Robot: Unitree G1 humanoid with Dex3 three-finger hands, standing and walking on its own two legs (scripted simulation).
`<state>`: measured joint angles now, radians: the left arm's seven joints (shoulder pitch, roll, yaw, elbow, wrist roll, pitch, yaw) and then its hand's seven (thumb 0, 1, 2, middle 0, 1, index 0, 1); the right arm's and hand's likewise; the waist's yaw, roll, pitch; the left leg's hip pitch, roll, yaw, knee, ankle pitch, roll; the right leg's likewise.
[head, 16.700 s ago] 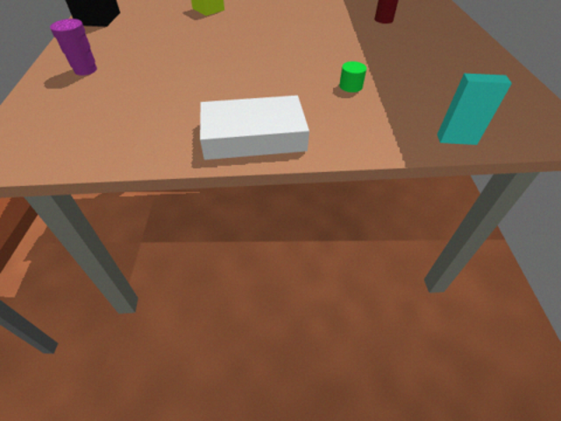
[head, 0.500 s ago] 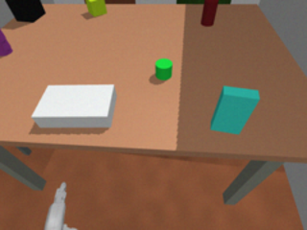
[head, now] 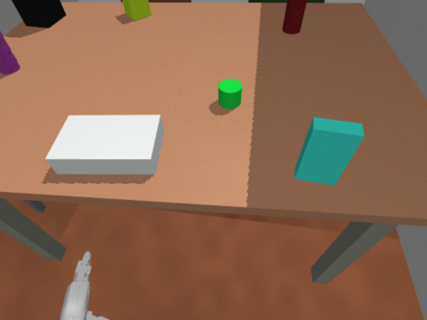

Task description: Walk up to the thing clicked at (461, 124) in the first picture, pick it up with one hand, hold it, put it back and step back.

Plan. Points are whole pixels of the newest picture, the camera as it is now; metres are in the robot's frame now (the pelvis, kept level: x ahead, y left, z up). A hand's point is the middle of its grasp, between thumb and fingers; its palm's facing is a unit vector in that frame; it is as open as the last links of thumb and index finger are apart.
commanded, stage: go down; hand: right
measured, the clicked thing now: (324, 154) +0.42 -0.18 +0.07
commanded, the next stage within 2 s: approach in 0.08 s
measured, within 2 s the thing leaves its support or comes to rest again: neither
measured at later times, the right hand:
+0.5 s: hand out of the picture +0.38 -0.33 +0.15, palm faces +0.05 +1.00 +0.03, open 17.6 cm
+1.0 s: hand (346, 148) +0.43 -0.22 +0.08, palm faces +0.08 +1.00 +0.04, open 17.7 cm
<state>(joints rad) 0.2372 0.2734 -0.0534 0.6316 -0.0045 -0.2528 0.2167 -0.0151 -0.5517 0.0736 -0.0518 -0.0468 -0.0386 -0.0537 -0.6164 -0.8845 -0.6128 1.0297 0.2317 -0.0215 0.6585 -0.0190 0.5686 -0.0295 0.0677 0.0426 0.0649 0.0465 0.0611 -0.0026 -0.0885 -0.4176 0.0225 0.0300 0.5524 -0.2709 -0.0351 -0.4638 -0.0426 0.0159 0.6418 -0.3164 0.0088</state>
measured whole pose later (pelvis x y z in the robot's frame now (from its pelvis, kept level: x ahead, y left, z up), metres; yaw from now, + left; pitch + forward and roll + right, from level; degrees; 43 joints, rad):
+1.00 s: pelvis -0.01 +0.00 -0.02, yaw +2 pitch +12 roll +2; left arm 0.32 0.23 -0.01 0.41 0.01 -0.17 0.08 -0.02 -0.55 0.06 -0.06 -0.06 -0.06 -0.06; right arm -0.62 -0.45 -0.42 0.92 0.17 -0.23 0.27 -0.02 0.60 -0.03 0.05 0.04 0.05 0.05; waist 0.10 0.00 -0.12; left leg -0.61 0.01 0.00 0.76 -0.34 -0.03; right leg -0.64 -0.06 0.00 0.82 -0.39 0.02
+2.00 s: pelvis -0.02 +0.01 -0.02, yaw +2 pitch +10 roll +0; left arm 0.35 0.23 0.04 0.33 -0.01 -0.11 0.04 -0.02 -0.59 0.09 -0.05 -0.04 -0.03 -0.06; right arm -0.64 -0.36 -0.34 0.85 0.15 -0.20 0.13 -0.02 0.60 -0.14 0.09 0.14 0.10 0.15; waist 0.08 0.01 -0.09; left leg -0.62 0.02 -0.01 0.80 -0.36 -0.03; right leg -0.61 -0.05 -0.01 0.82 -0.38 0.02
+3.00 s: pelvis -0.01 +0.01 -0.02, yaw +2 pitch +9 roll +1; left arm 0.34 0.24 0.04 0.36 -0.02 -0.10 0.05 -0.02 -0.55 0.07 -0.06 -0.06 -0.05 -0.06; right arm -0.65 -0.37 -0.34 0.84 0.15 -0.16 0.15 -0.02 0.19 -0.85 1.00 1.12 0.96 1.09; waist 0.08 0.00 -0.09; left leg -0.56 0.02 -0.01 0.75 -0.36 -0.03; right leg -0.56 -0.05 -0.01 0.78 -0.38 0.02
